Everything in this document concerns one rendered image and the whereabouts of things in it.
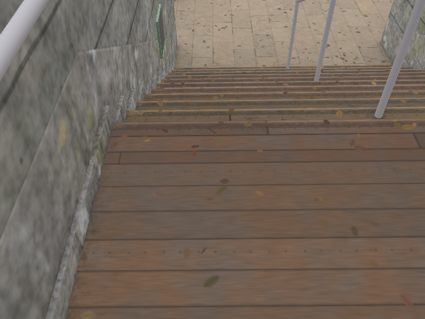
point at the stairs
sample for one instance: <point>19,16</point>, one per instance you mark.
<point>245,93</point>

